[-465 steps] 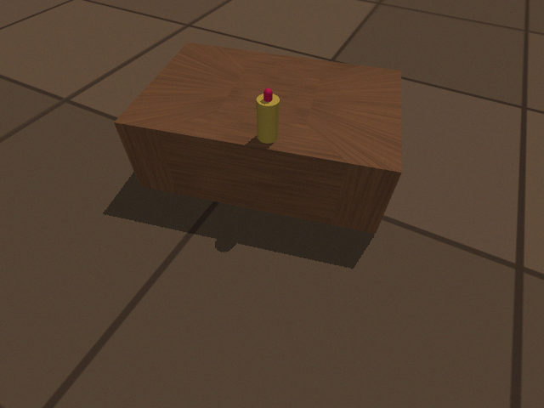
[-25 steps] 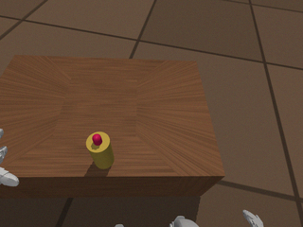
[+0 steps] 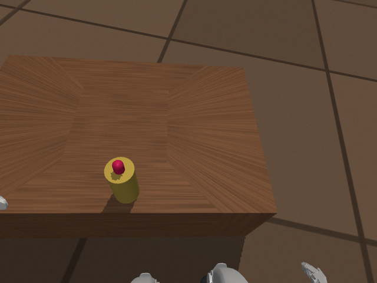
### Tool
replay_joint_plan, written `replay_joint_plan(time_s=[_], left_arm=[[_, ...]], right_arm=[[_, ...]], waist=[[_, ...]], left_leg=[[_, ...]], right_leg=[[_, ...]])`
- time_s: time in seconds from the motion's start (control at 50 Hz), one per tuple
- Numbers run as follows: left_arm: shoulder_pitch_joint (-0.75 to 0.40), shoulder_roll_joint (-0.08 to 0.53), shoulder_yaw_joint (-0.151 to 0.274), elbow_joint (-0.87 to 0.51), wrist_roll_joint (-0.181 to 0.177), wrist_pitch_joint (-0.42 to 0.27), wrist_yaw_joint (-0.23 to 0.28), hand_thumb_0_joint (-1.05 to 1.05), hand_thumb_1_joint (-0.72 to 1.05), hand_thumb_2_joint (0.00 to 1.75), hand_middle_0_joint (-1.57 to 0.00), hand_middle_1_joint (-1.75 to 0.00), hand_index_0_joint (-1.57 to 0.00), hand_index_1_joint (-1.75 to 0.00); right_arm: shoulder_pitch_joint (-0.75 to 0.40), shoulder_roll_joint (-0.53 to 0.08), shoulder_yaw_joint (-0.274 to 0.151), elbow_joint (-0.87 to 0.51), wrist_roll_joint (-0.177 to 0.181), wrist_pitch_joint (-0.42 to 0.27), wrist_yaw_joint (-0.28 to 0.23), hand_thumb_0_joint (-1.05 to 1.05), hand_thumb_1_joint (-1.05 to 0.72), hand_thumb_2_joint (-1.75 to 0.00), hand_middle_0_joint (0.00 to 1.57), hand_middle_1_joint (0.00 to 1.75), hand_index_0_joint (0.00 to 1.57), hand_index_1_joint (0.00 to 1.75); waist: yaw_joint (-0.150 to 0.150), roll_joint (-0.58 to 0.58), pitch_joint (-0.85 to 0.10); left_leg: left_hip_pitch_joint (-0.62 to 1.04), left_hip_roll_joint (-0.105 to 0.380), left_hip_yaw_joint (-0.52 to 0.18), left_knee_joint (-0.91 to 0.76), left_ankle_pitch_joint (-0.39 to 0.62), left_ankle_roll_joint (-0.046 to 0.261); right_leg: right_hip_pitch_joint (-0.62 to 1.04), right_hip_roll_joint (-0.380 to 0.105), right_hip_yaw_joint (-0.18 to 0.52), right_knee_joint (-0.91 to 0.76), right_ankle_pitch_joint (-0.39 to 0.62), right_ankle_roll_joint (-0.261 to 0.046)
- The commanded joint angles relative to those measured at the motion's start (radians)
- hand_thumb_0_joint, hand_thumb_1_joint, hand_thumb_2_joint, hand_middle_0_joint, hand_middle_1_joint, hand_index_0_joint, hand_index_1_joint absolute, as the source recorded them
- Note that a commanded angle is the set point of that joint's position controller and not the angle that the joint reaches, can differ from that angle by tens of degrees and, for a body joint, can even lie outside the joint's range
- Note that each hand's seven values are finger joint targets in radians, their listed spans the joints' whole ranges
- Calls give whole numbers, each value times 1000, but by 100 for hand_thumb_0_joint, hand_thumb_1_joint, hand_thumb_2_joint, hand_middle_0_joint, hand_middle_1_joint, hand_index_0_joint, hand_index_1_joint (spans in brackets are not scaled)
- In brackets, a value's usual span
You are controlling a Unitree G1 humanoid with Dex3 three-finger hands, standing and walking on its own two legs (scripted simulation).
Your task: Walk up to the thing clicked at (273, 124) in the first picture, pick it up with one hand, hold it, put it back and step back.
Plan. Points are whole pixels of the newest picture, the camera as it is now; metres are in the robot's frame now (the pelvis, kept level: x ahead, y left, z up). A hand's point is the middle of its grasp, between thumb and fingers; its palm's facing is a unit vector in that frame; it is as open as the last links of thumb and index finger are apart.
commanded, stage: go down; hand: left
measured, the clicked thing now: (122, 178) +0.44 +0.18 -0.23
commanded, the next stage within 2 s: approach in 0.60 s
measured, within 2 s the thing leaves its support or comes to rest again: neither
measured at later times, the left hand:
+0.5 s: hand out of the picture +0.34 +0.38 +0.03, palm faces +0.19 -0.98 -0.10, open 17.5 cm
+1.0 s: hand (9, 167) +0.36 +0.37 +0.00, palm faces +0.16 -0.99 +0.01, open 17.7 cm
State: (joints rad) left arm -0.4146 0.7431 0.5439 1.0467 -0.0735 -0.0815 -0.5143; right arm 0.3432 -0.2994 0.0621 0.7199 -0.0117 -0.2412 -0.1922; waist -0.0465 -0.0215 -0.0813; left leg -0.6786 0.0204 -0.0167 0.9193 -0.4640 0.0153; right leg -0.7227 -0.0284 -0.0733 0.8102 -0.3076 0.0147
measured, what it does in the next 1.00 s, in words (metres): stands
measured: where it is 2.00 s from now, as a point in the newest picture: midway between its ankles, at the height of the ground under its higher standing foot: outside the picture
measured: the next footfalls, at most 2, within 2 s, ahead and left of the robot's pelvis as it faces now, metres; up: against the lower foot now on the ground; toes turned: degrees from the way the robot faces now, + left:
none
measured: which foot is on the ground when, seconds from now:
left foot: down 0.00-1.00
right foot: down 0.00-1.00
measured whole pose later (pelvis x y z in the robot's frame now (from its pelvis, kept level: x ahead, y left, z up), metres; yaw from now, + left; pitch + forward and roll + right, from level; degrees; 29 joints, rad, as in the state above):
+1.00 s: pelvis -0.01 +0.00 -0.03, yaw +0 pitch +20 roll -3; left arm -0.53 0.75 0.61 1.15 -0.22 -0.33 -0.62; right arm 0.30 -0.31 0.09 0.70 -0.02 -0.24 -0.16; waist -0.07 -0.04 -0.10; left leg -0.94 0.01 -0.03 1.12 -0.53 0.02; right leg -0.98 -0.04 -0.08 1.00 -0.37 0.02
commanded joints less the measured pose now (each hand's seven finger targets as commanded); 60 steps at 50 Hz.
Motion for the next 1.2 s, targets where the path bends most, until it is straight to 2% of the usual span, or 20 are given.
replay_joint_plan(time_s=[0.0, 0.06, 0.24, 0.26, 0.32, 0.38, 0.46, 0.54, 0.64, 0.68, 0.72, 0.76, 0.88, 0.94, 0.98, 1.02, 1.04, 1.06, 1.08, 1.18], left_arm=[[-269, 404, 71, -173, -24, -71, -4, 0, -56, 3, -7, -2, -6, -3], [-278, 419, 79, -174, -24, -79, -3, 0, -53, 3, -7, -1, -6, -2], [-286, 425, 91, -153, -34, -85, -17, 0, -56, 3, -8, -2, -6, -4], [-289, 439, 94, -162, -31, -90, -18, 0, -55, 4, -7, -3, -6, -4], [-296, 427, 85, -147, -33, -93, -20, 0, -55, 3, -8, -2, -6, -4], [-301, 456, 103, -140, -36, -97, -19, 0, -56, 4, -7, -2, -6, -4], [-328, 452, 95, -153, -41, -101, -31, 0, -57, 3, -8, -2, -6, -3], [-333, 464, 105, -164, -43, -106, -40, 0, -54, 4, -8, -2, -6, -4], [-316, 472, 115, -146, -49, -100, -45, 0, -54, 4, -7, -2, -5, -3], [-317, 467, 115, -148, -52, -100, -48, 0, -61, 2, -10, -3, -6, -6], [-295, 453, 116, -128, -56, -104, -55, 0, -61, 0, -9, -2, -7, -4], [-286, 395, 99, -91, -72, -118, -62, 0, -61, 0, -9, -3, -7, -4], [-326, 283, 84, -47, -142, -250, -97, 0, -61, 1, -8, -4, -7, -6], [-371, 259, 98, -51, -195, -350, -123, 0, -61, 1, -9, -6, -7, -7], [-380, 255, 113, -32, -226, -409, -144, 0, -61, 2, -9, -6, -7, -8], [-448, 329, 169, -83, -245, -472, -161, 0, -61, 5, -9, -7, -6, -10], [-407, 305, 163, 7, -248, -488, -167, 0, -61, 5, -9, -7, -6, -10], [-439, 296, 164, -33, -257, -513, -171, 0, -61, 6, -9, -7, -5, -10], [-466, 327, 183, -35, -256, -534, -171, 0, -59, 7, -8, -7, -5, -10], [-576, 354, 196, -47, -235, -585, -165, 0, -57, 10, -7, -9, -4, -12]], right_arm=[[87, -196, -73, -80, 3, -28, -22, 0, -87, -89, 20, 30, 20, 30], [82, -195, -73, -81, 6, -24, -23, 0, -87, -89, 20, 30, 20, 30], [94, -197, -67, -77, 4, -19, -25, 0, -88, -90, 20, 30, 20, 30], [86, -197, -68, -78, 4, -17, -26, 0, -87, -89, 20, 30, 20, 30], [89, -197, -66, -77, 2, -16, -27, 0, -87, -89, 20, 30, 20, 30], [83, -195, -64, -79, 5, -17, -29, 0, -87, -89, 20, 30, 20, 30], [90, -204, -65, -78, 3, -17, -28, 0, -88, -90, 20, 30, 20, 30], [97, -198, -60, -74, -1, -16, -27, 0, -87, -89, 20, 30, 20, 30], [93, -204, -59, -76, 2, -13, -25, 0, -88, -90, 20, 30, 20, 30], [101, -205, -60, -77, 1, -12, -25, 0, -90, -90, 20, 30, 20, 30], [89, -198, -54, -81, 2, -11, -25, 0, -87, -89, 20, 30, 20, 30], [84, -197, -54, -83, 3, -12, -21, 0, -88, -89, 20, 30, 20, 30], [38, -188, -49, -78, -1, -22, 4, 0, -86, -89, 20, 30, 20, 30], [22, -190, -41, -81, -5, -23, 23, 0, -87, -89, 20, 30, 20, 30], [13, -200, -34, -85, -11, -23, 31, 0, -87, -89, 20, 30, 20, 30], [8, -201, -21, -80, -21, -19, 36, 0, -87, -89, 20, 30, 20, 30], [-2, -201, -15, -78, -26, -18, 36, 0, -87, -89, 20, 30, 20, 30], [0, -204, -17, -76, -30, -16, 38, 0, -88, -89, 20, 30, 20, 30], [-1, -208, -14, -75, -33, -15, 39, 0, -87, -89, 20, 30, 20, 30], [2, -228, -15, -58, -57, -10, 45, 0, -88, -89, 20, 30, 20, 30]], waist=[[13, 186, -310], [16, 191, -294], [4, 163, -316], [13, 182, -311], [2, 170, -303], [8, 178, -296], [4, 211, -313], [2, 208, -348], [13, 208, -333], [6, 193, -350], [9, 183, -314], [-8, 148, -284], [-29, 116, -241], [-34, 135, -310], [-36, 150, -368], [-23, 207, -483], [-30, 194, -458], [-29, 203, -501], [-30, 211, -528], [-42, 306, -658]], left_leg=[[157, -4, -39, -154, 377, -26], [135, -11, -32, -159, 334, -24], [138, -7, -32, -141, 395, -19], [132, -9, -30, -143, 383, -21], [126, -9, -31, -147, 339, -19], [102, -16, -25, -152, 287, -16], [150, 2, -48, -143, 365, -28], [155, -6, -37, -122, 397, -25], [160, 4, -54, -134, 411, -33], [157, -3, -43, -122, 432, -25], [127, -5, -40, -120, 439, -23], [94, -3, -42, -104, 409, -18], [-65, -5, -41, -3, 281, -13], [-132, -5, -59, 95, 254, -22], [-152, -1, -80, 162, 293, -30], [-189, -13, -81, 259, 330, -33], [-243, -15, -83, 293, 318, -31], [-272, -20, -76, 335, 310, -28], [-314, -24, -70, 367, 275, -24], [-360, -15, -85, 484, 244, -34]], right_leg=[[181, 32, 14, -59, 163, -50], [181, 31, 21, -65, 142, -51], [191, 31, 19, -59, 189, -50], [183, 29, 21, -59, 180, -50], [181, 31, 21, -64, 155, -49], [193, 29, 25, -66, 129, -47], [137, 34, 15, -50, 148, -51], [163, 32, 17, -49, 175, -51], [143, 35, 11, -44, 165, -52], [169, 32, 15, -50, 191, -51], [163, 31, 15, -45, 200, -50], [124, 33, 14, -32, 179, -50], [-38, 24, 21, 75, 96, -50], [-170, 22, 19, 185, 51, -51], [-269, 22, 11, 270, 49, -53], [-337, 15, 15, 356, 55, -56], [-389, 14, 13, 395, 41, -58], [-420, 12, 17, 431, 40, -61], [-431, 7, 23, 460, 27, -62], [-582, -1, 19, 616, -13, -69]])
